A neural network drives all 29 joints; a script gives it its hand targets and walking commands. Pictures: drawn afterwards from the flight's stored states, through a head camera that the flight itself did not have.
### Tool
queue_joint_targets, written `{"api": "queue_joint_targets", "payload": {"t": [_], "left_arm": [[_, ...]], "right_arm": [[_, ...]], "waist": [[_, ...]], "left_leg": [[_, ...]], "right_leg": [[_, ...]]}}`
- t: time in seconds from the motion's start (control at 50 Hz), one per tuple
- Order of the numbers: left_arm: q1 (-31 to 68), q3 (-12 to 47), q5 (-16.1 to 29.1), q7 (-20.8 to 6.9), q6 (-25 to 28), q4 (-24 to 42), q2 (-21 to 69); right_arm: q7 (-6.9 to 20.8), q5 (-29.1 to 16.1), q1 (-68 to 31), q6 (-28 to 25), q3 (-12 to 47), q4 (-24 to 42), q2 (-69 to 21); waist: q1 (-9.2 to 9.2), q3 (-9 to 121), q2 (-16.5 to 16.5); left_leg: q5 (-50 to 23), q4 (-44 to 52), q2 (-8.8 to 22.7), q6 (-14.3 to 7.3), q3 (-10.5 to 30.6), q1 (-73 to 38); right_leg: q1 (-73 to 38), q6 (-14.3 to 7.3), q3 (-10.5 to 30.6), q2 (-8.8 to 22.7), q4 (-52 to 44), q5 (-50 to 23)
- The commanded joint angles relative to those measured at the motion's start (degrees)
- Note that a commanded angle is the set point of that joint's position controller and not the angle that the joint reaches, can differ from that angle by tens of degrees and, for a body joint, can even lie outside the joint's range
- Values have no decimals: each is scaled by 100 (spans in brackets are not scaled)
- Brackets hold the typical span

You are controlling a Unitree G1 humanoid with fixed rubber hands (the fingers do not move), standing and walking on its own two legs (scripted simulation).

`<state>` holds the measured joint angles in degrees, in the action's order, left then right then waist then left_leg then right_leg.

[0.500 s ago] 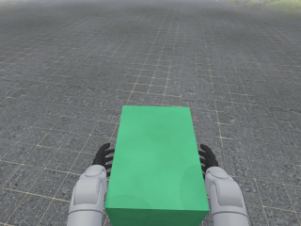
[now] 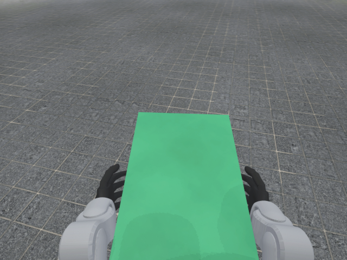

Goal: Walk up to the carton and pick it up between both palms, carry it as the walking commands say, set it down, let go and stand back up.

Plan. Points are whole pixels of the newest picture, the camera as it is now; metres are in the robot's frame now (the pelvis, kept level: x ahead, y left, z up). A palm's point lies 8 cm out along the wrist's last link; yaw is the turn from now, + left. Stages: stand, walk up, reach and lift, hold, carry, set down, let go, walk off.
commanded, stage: carry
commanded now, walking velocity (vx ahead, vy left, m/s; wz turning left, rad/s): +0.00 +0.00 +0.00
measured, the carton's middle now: (180, 203) +0.28 +0.00 +0.03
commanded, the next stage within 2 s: none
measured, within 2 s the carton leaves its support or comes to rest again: neither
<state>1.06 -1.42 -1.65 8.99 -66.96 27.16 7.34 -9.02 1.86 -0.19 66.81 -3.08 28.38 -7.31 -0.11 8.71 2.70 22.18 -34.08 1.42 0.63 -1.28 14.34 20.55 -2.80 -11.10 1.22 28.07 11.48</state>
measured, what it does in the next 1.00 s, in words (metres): stands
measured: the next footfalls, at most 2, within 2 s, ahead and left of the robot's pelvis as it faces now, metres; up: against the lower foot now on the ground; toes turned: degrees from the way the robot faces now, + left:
none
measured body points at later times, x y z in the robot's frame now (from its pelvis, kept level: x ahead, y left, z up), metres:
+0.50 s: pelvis +0.02 +0.01 +0.00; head -0.01 +0.01 +0.44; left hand +0.27 +0.16 +0.08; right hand +0.27 -0.13 +0.08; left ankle -0.04 +0.11 -0.73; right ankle +0.03 -0.09 -0.73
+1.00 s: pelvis -0.01 +0.00 +0.00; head -0.04 +0.00 +0.45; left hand +0.23 +0.16 +0.09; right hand +0.24 -0.14 +0.09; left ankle -0.04 +0.11 -0.73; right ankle +0.03 -0.09 -0.73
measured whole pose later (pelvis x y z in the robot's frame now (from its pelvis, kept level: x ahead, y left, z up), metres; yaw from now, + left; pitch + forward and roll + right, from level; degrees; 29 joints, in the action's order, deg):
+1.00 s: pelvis -0.01 +0.00 +0.00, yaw +2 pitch +3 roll +0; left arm 0.5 -2.8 -1.2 8.9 -68.3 26.1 7.3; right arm -9.1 2.7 -0.2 68.0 -1.9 26.4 -7.3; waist 0.3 8.5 -0.2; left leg 18.9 -31.1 0.0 -1.0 -3.2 15.1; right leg 20.8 -1.9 -11.5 4.2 31.5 13.5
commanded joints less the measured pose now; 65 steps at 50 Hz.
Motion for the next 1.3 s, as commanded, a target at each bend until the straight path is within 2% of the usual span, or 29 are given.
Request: {"api": "queue_joint_targets", "payload": {"t": [0.0,0.04,0.06,0.08,0.1,0.14,0.24,0.38,0.6,0.76,1.28], "left_arm": [[1930,3189,1360,-542,-38,576,4461],[1899,3142,1377,-538,-33,591,4513],[1972,3181,1433,-564,-32,689,4511],[2003,3222,1469,-574,-33,746,4518],[1973,3245,1480,-578,-39,744,4501],[1942,3305,1518,-587,-58,757,4450],[1998,3357,1590,-638,-79,704,4448],[2056,3338,1587,-665,-51,654,4477],[2122,3282,1531,-671,-30,527,4451],[2190,3291,1560,-689,-40,505,4450],[2305,3164,1532,-719,77,392,4449]], "right_arm": [[538,-1573,-2290,153,3718,642,-4574],[565,-1601,-2304,135,3705,644,-4670],[568,-1569,-2244,106,3670,620,-4698],[563,-1542,-2182,88,3628,604,-4702],[554,-1511,-2104,85,3590,572,-4667],[534,-1444,-1936,82,3521,492,-4600],[527,-1368,-1909,84,3470,435,-4543],[575,-1403,-2007,55,3517,439,-4554],[647,-1439,-2132,40,3560,351,-4543],[649,-1417,-2165,41,3537,319,-4548],[640,-1390,-2297,-79,3468,232,-4589]], "waist": [[38,1182,-1104],[61,1100,-785],[56,1104,-543],[53,1129,-352],[46,1187,-236],[41,1342,-145],[38,1191,-289],[34,1048,-204],[51,729,-216],[47,652,-252],[45,695,-305]], "left_leg": [[10,335,225,76,-99,1090],[-750,895,294,-20,-73,393],[-1931,766,478,-84,136,190],[-2967,634,590,-134,221,-7],[-3624,554,653,-161,243,-185],[-4125,397,675,-188,241,-331],[-3603,322,560,-176,196,-137],[-3682,415,605,-252,340,-137],[-2288,742,563,-312,436,185],[-1732,846,522,-339,453,296],[-1249,791,436,-363,517,492]], "right_leg": [[-2224,-564,1606,1780,-428,-3940],[-1604,-148,1003,1282,-225,-2933],[-1421,37,804,1079,-1,-2647],[-1270,133,706,938,167,-2511],[-1155,167,658,859,294,-2447],[-1159,159,653,826,454,-2533],[-1201,116,713,896,487,-2680],[-1020,159,667,820,504,-1862],[-886,102,784,834,160,-896],[-834,83,842,865,-29,-626],[-787,43,887,934,-202,-228]]}}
